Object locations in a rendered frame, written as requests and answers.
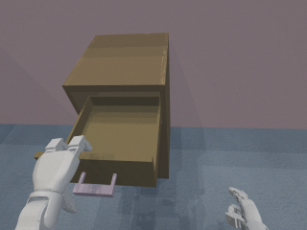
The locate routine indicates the robot right forearm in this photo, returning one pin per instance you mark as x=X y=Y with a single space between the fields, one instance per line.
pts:
x=255 y=225

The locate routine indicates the cabinet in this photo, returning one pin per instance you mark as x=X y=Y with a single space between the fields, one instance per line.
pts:
x=126 y=65

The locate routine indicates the drawer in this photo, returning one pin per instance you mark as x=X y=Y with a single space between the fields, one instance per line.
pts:
x=124 y=133

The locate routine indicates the left robot hand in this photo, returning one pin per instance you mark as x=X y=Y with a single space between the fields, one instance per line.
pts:
x=55 y=168

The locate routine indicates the handle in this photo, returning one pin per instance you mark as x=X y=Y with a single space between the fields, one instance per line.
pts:
x=81 y=189

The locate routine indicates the robot left forearm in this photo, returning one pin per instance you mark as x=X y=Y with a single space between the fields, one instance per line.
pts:
x=41 y=211

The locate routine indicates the right robot hand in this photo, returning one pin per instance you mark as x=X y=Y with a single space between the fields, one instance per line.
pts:
x=238 y=216

